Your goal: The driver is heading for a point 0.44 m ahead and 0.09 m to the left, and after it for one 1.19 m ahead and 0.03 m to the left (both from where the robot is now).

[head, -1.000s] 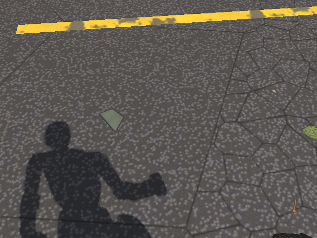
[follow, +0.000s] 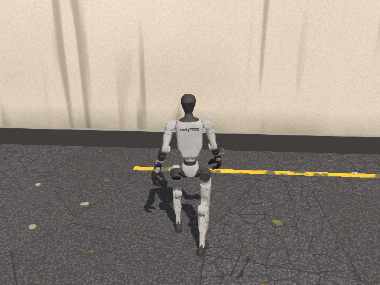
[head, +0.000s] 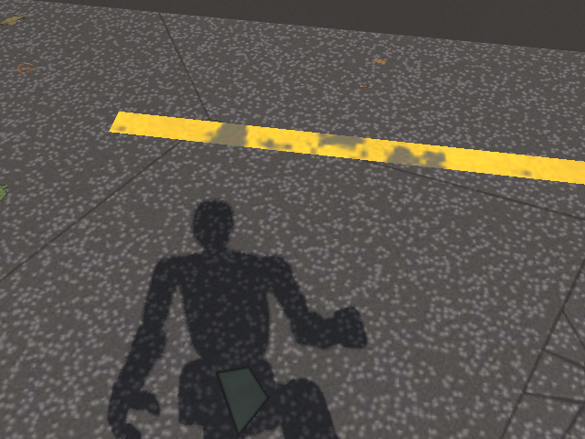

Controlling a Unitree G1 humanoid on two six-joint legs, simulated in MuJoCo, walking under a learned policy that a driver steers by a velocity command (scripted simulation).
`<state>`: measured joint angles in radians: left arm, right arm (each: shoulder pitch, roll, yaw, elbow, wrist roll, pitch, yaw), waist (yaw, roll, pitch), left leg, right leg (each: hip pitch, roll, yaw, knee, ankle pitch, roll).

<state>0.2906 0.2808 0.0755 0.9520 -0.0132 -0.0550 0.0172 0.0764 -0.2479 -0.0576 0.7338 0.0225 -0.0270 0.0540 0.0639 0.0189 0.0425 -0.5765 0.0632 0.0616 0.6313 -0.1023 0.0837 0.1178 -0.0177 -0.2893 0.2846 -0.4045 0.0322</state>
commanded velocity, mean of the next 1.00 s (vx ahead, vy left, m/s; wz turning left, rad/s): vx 0.47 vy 0.00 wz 0.19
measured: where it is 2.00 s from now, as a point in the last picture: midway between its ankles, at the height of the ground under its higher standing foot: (288, 348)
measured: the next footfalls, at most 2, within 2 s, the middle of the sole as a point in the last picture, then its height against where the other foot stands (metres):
left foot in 0.04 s outside the picture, level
right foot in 0.52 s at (338, 417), level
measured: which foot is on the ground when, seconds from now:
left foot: up 0.00-0.02, down 0.04-0.54, up 0.56-0.96, down 0.98-1.00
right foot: down 0.00-0.02, up 0.04-0.50, down 0.52-0.98, up 1.00-1.00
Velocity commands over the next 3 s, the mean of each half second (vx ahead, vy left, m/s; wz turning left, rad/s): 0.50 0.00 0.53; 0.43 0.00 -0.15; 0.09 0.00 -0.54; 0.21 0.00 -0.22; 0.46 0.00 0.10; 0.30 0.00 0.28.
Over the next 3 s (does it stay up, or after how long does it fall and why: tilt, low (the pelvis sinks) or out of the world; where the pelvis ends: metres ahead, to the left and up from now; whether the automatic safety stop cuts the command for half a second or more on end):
stays up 1.13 -0.04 0.01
